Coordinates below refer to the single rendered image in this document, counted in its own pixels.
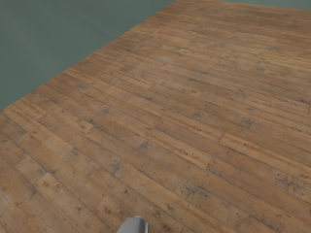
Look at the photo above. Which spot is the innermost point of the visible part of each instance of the left robot thigh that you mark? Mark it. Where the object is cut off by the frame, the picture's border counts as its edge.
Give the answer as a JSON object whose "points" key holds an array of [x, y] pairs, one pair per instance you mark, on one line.
{"points": [[135, 225]]}

